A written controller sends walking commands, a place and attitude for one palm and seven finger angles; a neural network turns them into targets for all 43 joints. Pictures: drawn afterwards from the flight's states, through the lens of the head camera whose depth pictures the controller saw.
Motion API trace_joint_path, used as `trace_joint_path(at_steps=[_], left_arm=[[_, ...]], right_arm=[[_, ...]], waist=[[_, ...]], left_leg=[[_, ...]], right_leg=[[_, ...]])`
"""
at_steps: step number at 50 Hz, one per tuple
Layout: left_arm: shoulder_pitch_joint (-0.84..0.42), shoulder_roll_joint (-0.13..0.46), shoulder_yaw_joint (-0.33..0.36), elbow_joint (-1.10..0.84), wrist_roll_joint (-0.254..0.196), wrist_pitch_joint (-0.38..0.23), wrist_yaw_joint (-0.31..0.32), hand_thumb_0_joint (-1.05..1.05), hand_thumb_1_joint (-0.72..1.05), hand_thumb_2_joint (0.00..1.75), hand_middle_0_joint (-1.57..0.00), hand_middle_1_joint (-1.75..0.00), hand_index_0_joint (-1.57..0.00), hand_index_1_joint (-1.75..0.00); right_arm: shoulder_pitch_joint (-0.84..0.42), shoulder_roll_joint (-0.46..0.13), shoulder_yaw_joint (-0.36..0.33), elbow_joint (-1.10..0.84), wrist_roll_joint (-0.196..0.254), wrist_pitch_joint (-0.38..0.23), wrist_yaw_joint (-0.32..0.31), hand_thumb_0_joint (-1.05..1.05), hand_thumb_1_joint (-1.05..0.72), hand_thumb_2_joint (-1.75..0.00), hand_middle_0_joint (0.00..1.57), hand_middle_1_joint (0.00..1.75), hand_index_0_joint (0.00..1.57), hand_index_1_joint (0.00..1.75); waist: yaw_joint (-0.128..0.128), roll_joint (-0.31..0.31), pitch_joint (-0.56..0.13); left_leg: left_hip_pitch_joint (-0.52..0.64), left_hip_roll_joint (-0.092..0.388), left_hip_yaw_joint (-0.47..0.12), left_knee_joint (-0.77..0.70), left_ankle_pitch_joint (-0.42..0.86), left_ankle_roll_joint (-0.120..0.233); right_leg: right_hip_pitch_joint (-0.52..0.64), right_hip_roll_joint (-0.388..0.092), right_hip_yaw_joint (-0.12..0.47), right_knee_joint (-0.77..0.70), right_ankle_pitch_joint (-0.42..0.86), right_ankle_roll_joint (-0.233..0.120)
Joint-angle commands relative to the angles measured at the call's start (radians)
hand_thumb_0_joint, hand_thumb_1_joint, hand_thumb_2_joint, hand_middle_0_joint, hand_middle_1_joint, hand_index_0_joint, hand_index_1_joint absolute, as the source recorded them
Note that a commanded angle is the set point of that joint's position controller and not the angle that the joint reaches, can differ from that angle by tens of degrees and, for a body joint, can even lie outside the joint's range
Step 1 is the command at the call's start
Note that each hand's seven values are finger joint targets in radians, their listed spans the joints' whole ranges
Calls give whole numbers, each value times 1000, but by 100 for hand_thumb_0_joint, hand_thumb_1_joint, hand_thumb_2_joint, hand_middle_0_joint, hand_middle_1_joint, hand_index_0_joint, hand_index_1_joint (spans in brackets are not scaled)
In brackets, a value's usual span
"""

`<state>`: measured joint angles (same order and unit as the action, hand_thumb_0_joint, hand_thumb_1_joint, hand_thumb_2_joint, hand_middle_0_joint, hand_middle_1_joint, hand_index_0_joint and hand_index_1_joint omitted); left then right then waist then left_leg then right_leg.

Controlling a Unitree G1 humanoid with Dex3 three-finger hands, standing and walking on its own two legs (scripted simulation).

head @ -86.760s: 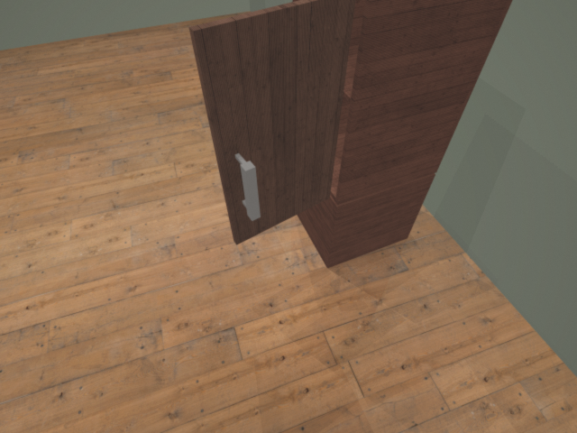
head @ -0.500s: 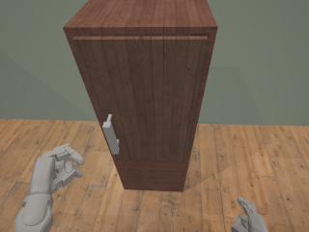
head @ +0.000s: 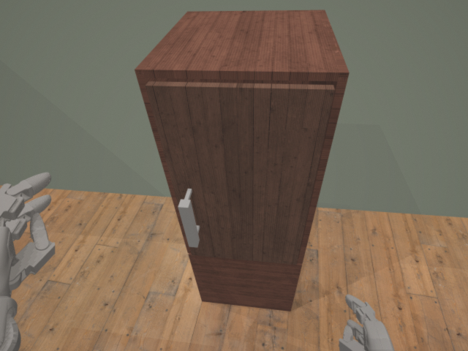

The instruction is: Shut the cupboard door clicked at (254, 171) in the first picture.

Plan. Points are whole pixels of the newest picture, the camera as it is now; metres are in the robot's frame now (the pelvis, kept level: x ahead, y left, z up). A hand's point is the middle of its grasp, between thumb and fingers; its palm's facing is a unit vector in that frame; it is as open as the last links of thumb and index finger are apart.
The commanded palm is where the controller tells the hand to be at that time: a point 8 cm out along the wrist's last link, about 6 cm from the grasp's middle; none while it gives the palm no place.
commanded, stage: draw the hand back to the body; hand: left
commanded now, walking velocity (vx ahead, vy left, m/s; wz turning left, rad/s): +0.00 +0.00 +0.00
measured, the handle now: (191, 218) +0.46 +0.18 -0.11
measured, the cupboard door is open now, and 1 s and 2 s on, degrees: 0 0 0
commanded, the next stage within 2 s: step back with the hand held close in 0.34 s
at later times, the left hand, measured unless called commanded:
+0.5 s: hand (62, 250) +0.19 +0.25 +0.16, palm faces +0.46 -0.79 -0.40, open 7.4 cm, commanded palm +0.14 +0.29 +0.18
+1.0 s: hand (27, 274) +0.15 +0.28 +0.16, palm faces +0.39 -0.78 -0.48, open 7.4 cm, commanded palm +0.09 +0.31 +0.18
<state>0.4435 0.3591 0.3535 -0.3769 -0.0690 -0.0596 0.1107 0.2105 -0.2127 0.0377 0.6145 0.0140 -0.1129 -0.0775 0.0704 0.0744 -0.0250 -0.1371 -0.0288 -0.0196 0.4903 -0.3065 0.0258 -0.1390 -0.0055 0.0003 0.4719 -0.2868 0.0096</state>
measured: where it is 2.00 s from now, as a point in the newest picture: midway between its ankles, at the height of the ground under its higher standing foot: outside the picture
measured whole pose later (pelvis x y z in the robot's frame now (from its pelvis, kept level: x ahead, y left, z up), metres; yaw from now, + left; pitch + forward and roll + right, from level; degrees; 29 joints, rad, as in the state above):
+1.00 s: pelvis -0.05 +0.02 +0.00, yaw -1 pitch +1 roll -1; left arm 0.55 0.43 0.41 -0.45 -0.06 -0.16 0.15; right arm 0.19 -0.22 -0.01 0.55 0.02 0.02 -0.09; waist -0.01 0.03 -0.02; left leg -0.32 -0.03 0.01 0.54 -0.24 0.05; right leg -0.30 -0.01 0.02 0.48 -0.19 0.04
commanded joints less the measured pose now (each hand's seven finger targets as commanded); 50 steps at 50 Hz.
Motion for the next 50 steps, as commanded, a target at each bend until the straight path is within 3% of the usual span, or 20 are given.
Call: trace_joint_path(at_steps=[1,3,6,8,12,13,17,20,23,24,25,26,29,33,35,38,43,46,47,50], left_arm=[[-89,141,87,-175,4,-60,10,0,90,90,-20,-30,-20,-30],[-83,135,80,-146,-1,-55,8,0,90,90,-20,-30,-20,-30],[-108,168,106,-186,3,-66,12,0,90,90,-20,-30,-20,-30],[-111,175,110,-204,3,-68,14,0,90,90,-20,-30,-20,-30],[-108,210,141,-216,6,-77,19,0,90,90,-20,-30,-20,-30],[-115,194,127,-222,4,-77,19,0,90,90,-20,-30,-20,-30],[-86,182,126,-179,3,-74,15,0,90,90,-20,-30,-20,-30],[-82,171,120,-164,-1,-76,13,0,90,90,-20,-30,-20,-30],[-97,170,113,-186,1,-77,11,0,90,90,-20,-30,-20,-30],[-188,265,207,-220,8,-119,23,0,90,90,-20,-30,-20,-30],[-98,203,157,-137,7,-126,19,0,90,90,-20,-30,-20,-30],[-67,184,133,-141,13,-135,18,0,90,90,-20,-30,-20,-30],[8,194,152,-173,12,-163,28,0,90,90,-20,-30,-20,-30],[51,223,180,-232,6,-167,40,0,90,90,-20,-30,-20,-30],[60,241,198,-241,4,-160,45,0,90,90,-20,-30,-20,-30],[73,245,199,-270,3,-152,48,0,90,90,-20,-30,-20,-30],[109,233,194,-249,4,-142,53,0,90,90,-20,-30,-20,-30],[105,230,193,-245,8,-147,57,0,90,90,-20,-30,-20,-30],[93,256,217,-259,12,-153,59,0,90,90,-20,-30,-20,-30],[75,233,204,-261,24,-171,63,0,90,90,-20,-30,-20,-30]], right_arm=[[-117,-104,-44,-153,-1,-61,-1,0,-90,-90,20,30,20,30],[-118,-109,-49,-153,-1,-55,-3,0,-90,-90,20,30,20,30],[-126,-109,-51,-156,-4,-53,-7,0,-90,-90,20,30,20,30],[-133,-104,-49,-155,-3,-55,-10,0,-90,-90,20,30,20,30],[-142,-103,-48,-151,-3,-66,-15,0,-90,-90,20,30,20,30],[-142,-97,-45,-151,-3,-66,-16,0,-90,-90,20,30,20,30],[-138,-101,-49,-144,-2,-69,-15,0,-90,-90,20,30,20,30],[-137,-98,-49,-142,-4,-65,-13,0,-90,-90,20,30,20,30],[-138,-99,-52,-145,-2,-63,-13,0,-90,-90,20,30,20,30],[-126,-137,-64,-167,1,-41,-7,0,-90,-90,20,30,20,30],[-126,-128,-66,-147,-2,-27,-6,0,-90,-90,20,30,20,30],[-122,-129,-72,-147,-4,-14,-1,0,-90,-90,20,30,20,30],[-113,-128,-82,-151,-5,11,-1,0,-90,-90,20,30,20,30],[-120,-138,-89,-177,-3,43,-13,0,-90,-90,20,30,20,30],[-120,-139,-92,-192,-3,60,-19,0,-90,-90,20,30,20,30],[-116,-141,-95,-208,-1,79,-23,0,-90,-90,20,30,20,30],[-115,-146,-95,-216,0,92,-23,0,-90,-90,20,30,20,30],[-111,-150,-94,-215,1,89,-23,0,-90,-90,20,30,20,30],[-113,-159,-98,-214,-1,86,-26,0,-90,-90,20,30,20,30],[-107,-153,-90,-218,0,70,-28,0,-90,-90,20,30,20,30]], waist=[[-15,-26,-23],[-16,-48,-4],[-7,-37,-61],[-4,-4,-64],[4,1,-50],[-1,20,-48],[-2,-2,-10],[-3,-30,-20],[-6,-2,-35],[-52,-18,24],[-62,-80,26],[-64,-113,19],[-68,-85,-64],[-67,-6,-151],[-63,-15,-176],[-65,-12,-197],[-66,-11,-143],[-68,-15,-108],[-67,-2,-97],[-71,23,-59]], left_leg=[[-15,48,12,-97,312,-18],[-19,49,15,-104,285,-14],[-4,42,17,-102,279,-8],[-3,41,19,-106,276,-9],[-10,40,22,-104,267,-8],[-7,38,22,-108,264,-8],[-13,41,29,-106,251,-7],[-12,38,32,-106,247,-3],[4,38,35,-108,252,-2],[-80,52,6,-52,170,17],[-67,43,-3,-14,140,16],[-72,39,-6,13,129,14],[-69,49,-12,14,208,7],[-55,87,-25,-42,468,-1],[-58,100,-27,-43,556,-3],[-76,107,-28,-43,584,-7],[-204,119,-52,-86,391,6],[-313,121,-66,-115,182,23],[-350,123,-76,-130,118,29],[-500,137,-106,-183,-134,54]], right_leg=[[6,-2,-48,-53,228,-24],[5,-6,-47,-62,213,-21],[27,-6,-41,-59,214,-22],[39,-9,-37,-62,213,-24],[36,-5,-35,-74,211,-24],[39,-8,-33,-71,209,-25],[15,-3,-30,-91,199,-22],[25,-6,-28,-88,198,-19],[29,-7,-25,-90,200,-19],[-47,-65,81,-155,210,-28],[-87,-96,107,-185,177,-39],[-107,-116,128,-203,152,-49],[-67,-135,102,-144,258,-63],[16,-75,27,-26,460,-25],[41,-57,19,6,512,-15],[60,-50,14,31,540,-10],[60,-38,24,34,416,-5],[68,-31,39,27,301,-2],[78,-24,43,26,273,0],[131,-9,43,66,183,5]])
